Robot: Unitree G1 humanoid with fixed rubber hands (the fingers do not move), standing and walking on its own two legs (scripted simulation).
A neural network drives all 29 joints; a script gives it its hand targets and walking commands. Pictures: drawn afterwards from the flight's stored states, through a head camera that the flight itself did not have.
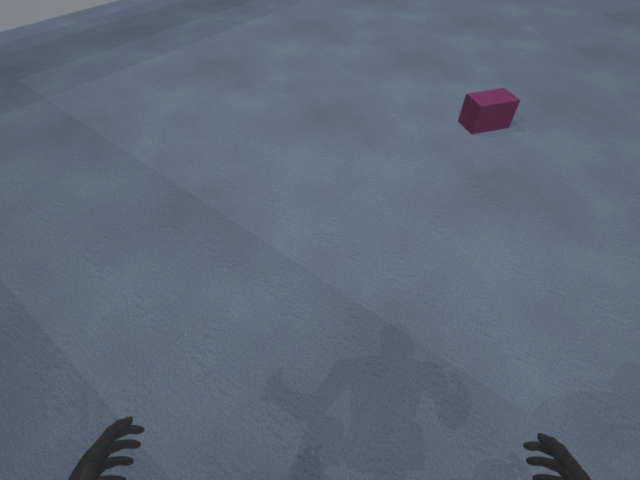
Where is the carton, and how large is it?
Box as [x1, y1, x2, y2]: [458, 88, 519, 134]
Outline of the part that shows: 519,99 504,88 467,93 464,99 458,121 471,134 508,127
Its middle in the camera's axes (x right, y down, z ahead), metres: +0.97 -0.72 +2.23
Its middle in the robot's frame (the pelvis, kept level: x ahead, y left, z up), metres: +2.14 -0.90 -0.67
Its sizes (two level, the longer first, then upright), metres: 0.254 0.150 0.176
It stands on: the floor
